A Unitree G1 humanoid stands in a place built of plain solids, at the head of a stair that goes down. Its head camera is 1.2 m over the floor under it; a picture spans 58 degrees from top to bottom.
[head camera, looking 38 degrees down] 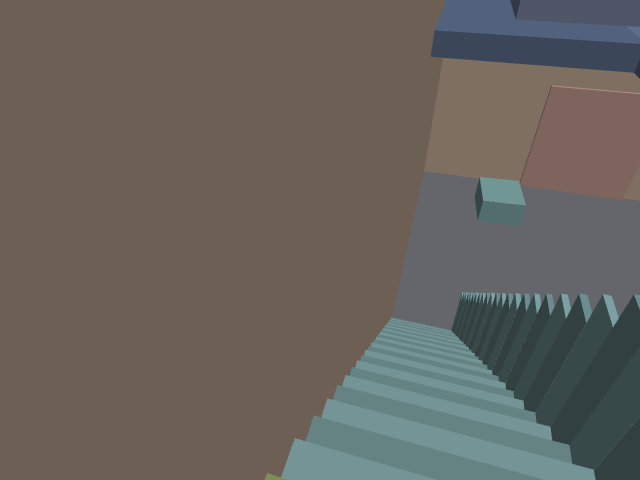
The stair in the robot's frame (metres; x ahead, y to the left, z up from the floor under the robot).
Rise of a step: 0.19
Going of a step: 0.20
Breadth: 1.10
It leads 17 degrees to the right of straight ahead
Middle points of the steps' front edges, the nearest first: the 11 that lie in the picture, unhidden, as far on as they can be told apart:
0.76 -0.50 -0.38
0.95 -0.56 -0.58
1.15 -0.62 -0.77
1.34 -0.68 -0.96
1.53 -0.73 -1.15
1.73 -0.79 -1.35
1.92 -0.85 -1.54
2.11 -0.91 -1.73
2.31 -0.96 -1.92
2.50 -1.02 -2.11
2.70 -1.08 -2.31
